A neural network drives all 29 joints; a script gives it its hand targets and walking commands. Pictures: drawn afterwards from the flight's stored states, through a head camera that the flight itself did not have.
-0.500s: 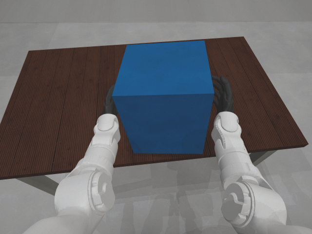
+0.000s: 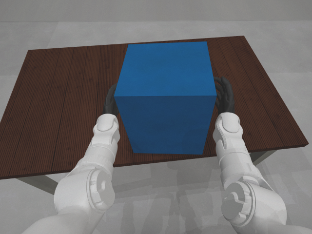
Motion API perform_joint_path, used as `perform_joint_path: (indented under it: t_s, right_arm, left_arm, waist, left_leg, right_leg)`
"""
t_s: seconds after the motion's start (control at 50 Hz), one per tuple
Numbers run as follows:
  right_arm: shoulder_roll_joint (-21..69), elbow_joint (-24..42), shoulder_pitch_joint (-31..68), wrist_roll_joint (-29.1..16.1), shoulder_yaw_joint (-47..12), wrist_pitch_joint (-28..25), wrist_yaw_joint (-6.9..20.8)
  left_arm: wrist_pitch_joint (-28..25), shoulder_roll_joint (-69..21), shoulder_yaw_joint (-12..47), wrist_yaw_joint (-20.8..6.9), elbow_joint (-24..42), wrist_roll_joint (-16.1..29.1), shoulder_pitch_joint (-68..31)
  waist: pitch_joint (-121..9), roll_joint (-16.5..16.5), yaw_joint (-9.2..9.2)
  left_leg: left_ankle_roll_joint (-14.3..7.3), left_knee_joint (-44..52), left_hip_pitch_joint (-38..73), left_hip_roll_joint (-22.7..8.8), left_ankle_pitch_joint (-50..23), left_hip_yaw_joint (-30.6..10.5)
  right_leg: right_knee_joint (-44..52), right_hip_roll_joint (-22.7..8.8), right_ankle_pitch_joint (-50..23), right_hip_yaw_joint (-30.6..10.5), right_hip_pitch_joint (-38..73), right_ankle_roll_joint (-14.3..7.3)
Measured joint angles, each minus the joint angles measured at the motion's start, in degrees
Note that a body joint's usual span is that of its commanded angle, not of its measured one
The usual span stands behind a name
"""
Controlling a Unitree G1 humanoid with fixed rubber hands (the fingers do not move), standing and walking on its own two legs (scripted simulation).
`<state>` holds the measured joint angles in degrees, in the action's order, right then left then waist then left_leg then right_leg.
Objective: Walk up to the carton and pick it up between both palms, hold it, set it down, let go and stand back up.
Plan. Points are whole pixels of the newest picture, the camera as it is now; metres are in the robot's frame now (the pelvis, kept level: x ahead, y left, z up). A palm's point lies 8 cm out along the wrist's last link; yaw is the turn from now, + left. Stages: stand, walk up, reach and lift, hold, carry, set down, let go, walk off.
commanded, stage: set down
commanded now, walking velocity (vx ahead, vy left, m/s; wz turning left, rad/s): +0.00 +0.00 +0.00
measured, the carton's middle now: (167, 101) +0.47 +0.00 +0.02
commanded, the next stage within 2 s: none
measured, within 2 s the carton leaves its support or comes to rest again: rests again in 0.52 s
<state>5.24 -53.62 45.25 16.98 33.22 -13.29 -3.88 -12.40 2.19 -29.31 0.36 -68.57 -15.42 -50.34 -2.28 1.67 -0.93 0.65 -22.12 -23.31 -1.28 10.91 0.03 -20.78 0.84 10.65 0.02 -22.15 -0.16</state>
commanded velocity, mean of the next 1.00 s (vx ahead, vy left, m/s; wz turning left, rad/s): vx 0.00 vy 0.00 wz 0.00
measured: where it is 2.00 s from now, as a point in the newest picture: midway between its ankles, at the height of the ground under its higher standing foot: outside the picture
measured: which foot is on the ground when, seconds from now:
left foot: down 0.00-1.00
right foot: down 0.00-1.00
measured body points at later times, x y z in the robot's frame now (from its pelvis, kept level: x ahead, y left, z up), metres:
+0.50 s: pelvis +0.00 +0.00 +0.00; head +0.10 +0.02 +0.44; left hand +0.45 +0.15 +0.02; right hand +0.43 -0.16 +0.04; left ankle -0.01 +0.13 -0.74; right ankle -0.02 -0.12 -0.74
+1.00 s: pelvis -0.02 +0.01 -0.01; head +0.10 +0.04 +0.43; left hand +0.44 +0.18 +0.01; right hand +0.42 -0.16 +0.02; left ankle -0.01 +0.13 -0.74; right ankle -0.02 -0.11 -0.74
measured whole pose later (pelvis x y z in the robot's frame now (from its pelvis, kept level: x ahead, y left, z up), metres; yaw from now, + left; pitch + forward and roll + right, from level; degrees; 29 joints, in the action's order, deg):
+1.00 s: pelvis -0.02 +0.01 -0.01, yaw -1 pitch +22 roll -2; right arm -5.5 -62.4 45.2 1.6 13.7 -15.0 -5.4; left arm -16.1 7.7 -10.2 6.0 -70.0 0.2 -50.5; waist -8.7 1.2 -0.9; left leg 0.7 -26.9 -38.1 -1.3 10.2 0.0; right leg -21.6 0.8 8.1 0.0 -35.1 0.6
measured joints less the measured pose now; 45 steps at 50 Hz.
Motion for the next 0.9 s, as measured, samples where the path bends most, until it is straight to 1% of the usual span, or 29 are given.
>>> perform_joint_path:
  t_s: [0.14,0.34,0.52,0.6,0.64,0.7,0.74,0.82,0.9]
  right_arm:
    - [0.0,0.0,0.0,0.5,0.7,0.0,0.3]
    - [0.0,0.0,0.0,0.5,0.7,0.0,-0.5]
    - [0.0,0.0,0.0,0.5,0.7,0.0,-0.4]
    - [0.0,0.0,0.0,0.5,0.4,-0.5,-0.6]
    - [-0.3,-0.2,0.0,0.5,-0.2,-0.6,-0.9]
    - [-2.3,-1.5,0.0,0.1,-3.7,-0.6,-1.5]
    - [-4.2,-2.7,0.0,-1.8,-7.0,-0.6,-1.8]
    - [-7.4,-5.6,0.0,-7.2,-12.9,-0.7,-2.1]
    - [-9.2,-7.6,0.0,-12.0,-16.7,-1.1,-2.2]
  left_arm:
    - [-0.1,0.0,-1.3,-0.2,-0.7,-0.9,-0.9]
    - [-0.5,0.0,-1.3,-0.1,-0.8,-1.1,-1.6]
    - [-1.6,0.0,-1.1,1.1,-0.9,-1.1,-1.9]
    - [-2.4,0.1,-0.1,1.9,-0.9,-0.8,-1.9]
    - [-2.6,0.3,1.0,2.5,-1.3,0.1,-1.9]
    - [-3.0,0.9,4.1,3.4,-2.2,2.9,-2.0]
    - [-3.3,1.5,6.7,4.1,-3.2,5.5,-2.3]
    - [-3.6,2.8,12.2,5.2,-4.0,10.4,-2.6]
    - [-3.6,4.2,16.0,5.4,-3.9,13.3,-2.5]
  waist:
    - [0.0,0.0,0.0]
    - [0.0,0.0,0.0]
    - [0.0,0.0,0.01]
    - [-0.4,0.0,0.01]
    - [-0.9,0.0,0.01]
    - [-2.3,-0.1,0.01]
    - [-3.5,-0.1,0.01]
    - [-5.5,-0.1,0.01]
    - [-6.3,-0.2,0.01]
  left_leg:
    - [0.0,0.0,-0.3,0.0,0.0,0.0]
    - [0.0,0.0,-1.0,0.0,-0.1,0.0]
    - [0.0,0.0,-2.7,0.0,-0.4,0.0]
    - [0.0,-0.1,-4.3,0.0,-0.8,0.0]
    - [0.0,-0.2,-5.4,0.0,-0.9,0.0]
    - [0.0,-0.7,-7.6,0.0,-1.2,0.0]
    - [0.0,-1.3,-9.5,0.0,-1.1,0.0]
    - [0.0,-2.6,-12.5,0.0,-1.0,0.0]
    - [0.0,-3.8,-14.1,0.0,-0.8,0.0]
  right_leg:
    - [0.0,0.0,0.0,0.0,-0.3,0.0]
    - [0.0,0.0,-0.1,0.0,-1.0,0.0]
    - [0.0,0.0,-0.4,0.0,-2.7,0.0]
    - [0.0,0.0,-0.8,0.0,-4.3,0.0]
    - [0.0,0.0,-1.0,0.0,-5.3,0.0]
    - [0.0,0.0,-1.4,0.0,-7.3,0.1]
    - [-0.2,0.0,-1.7,0.0,-8.9,0.2]
    - [-0.6,0.0,-2.0,0.0,-11.5,0.3]
    - [-0.8,0.0,-2.3,0.0,-12.7,0.6]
